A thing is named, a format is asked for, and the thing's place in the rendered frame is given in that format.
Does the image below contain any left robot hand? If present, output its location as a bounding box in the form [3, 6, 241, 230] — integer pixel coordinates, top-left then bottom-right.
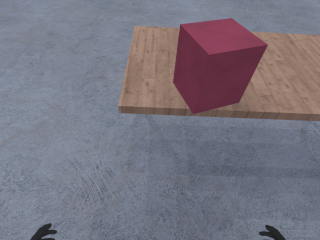
[31, 223, 57, 240]

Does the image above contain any table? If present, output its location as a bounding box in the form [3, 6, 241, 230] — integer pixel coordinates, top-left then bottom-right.
[118, 25, 320, 121]

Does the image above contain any right robot hand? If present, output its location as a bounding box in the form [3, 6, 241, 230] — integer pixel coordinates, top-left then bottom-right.
[259, 225, 286, 240]

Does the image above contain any carton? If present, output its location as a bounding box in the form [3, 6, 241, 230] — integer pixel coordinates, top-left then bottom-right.
[173, 18, 268, 114]

